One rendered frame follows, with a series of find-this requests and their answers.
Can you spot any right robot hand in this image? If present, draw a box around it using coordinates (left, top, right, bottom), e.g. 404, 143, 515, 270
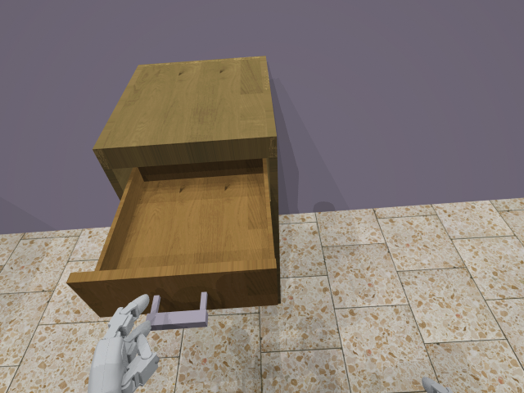
422, 377, 453, 393

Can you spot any cabinet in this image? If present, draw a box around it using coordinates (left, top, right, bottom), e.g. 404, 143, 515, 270
93, 56, 281, 304

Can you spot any handle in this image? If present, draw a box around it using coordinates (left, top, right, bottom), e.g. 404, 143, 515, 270
146, 291, 208, 331

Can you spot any drawer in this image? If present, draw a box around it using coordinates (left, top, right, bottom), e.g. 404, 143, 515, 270
66, 158, 278, 318

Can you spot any left robot hand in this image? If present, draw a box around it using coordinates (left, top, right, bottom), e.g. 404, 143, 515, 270
88, 294, 158, 393

